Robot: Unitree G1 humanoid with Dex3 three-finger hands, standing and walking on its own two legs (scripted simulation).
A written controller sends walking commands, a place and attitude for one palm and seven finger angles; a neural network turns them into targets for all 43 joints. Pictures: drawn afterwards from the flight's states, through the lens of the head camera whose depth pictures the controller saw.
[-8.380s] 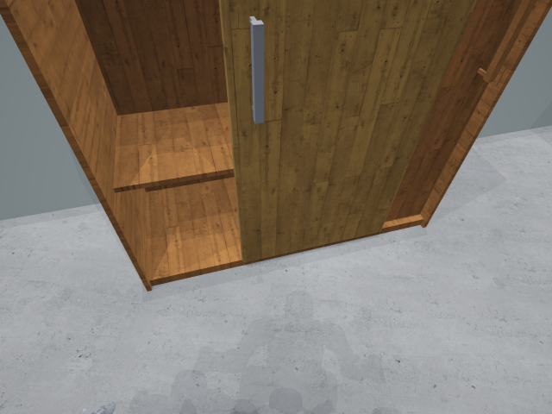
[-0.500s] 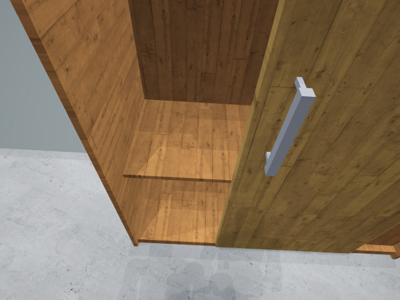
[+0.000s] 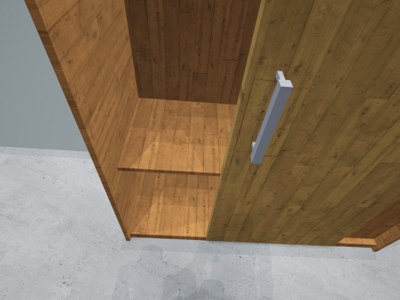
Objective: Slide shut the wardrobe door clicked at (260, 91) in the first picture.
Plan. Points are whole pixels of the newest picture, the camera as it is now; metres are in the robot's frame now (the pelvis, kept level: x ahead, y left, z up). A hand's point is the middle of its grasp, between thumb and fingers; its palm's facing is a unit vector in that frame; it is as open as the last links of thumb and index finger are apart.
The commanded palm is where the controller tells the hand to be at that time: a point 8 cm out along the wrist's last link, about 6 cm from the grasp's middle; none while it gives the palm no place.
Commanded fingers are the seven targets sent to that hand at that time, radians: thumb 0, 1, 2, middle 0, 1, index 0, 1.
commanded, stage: come to a stop and stand still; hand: right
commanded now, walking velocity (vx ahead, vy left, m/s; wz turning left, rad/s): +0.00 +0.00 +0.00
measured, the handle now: (266, 121) +0.48 -0.12 +0.11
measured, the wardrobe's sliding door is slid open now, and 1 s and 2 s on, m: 0.38 0.38 0.38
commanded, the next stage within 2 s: none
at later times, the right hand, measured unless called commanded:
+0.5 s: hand out of the picture -0.02 -0.16 -0.18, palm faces +0.02 +0.98 -0.19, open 7.4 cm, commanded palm none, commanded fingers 0.00 -0.90 -0.90 0.20 0.30 0.20 0.30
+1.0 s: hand out of the picture +0.00 -0.21 -0.18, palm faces +0.00 +0.99 -0.16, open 7.4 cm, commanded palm none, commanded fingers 0.00 -0.90 -0.90 0.20 0.30 0.20 0.30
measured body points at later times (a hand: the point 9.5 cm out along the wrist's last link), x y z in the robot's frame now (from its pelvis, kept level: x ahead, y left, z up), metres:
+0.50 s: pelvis +0.00 +0.00 -0.01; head +0.02 +0.01 +0.44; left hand -0.01 +0.22 -0.17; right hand -0.02 -0.21 -0.16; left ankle -0.05 +0.09 -0.74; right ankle +0.06 -0.07 -0.74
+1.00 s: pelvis +0.00 -0.04 +0.00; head +0.02 -0.06 +0.45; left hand +0.04 +0.19 -0.15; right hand +0.00 -0.26 -0.17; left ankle -0.05 +0.09 -0.74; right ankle +0.06 -0.07 -0.74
